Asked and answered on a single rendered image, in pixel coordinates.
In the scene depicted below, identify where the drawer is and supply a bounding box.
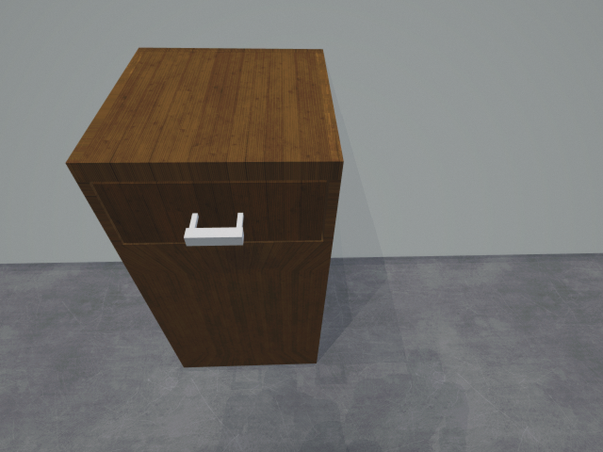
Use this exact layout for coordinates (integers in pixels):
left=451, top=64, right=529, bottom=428
left=93, top=180, right=327, bottom=243

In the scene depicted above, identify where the cabinet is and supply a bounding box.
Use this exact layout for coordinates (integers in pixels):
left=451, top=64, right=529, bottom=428
left=66, top=48, right=344, bottom=367

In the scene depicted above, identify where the handle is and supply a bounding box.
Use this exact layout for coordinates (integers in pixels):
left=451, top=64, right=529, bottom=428
left=184, top=213, right=244, bottom=246

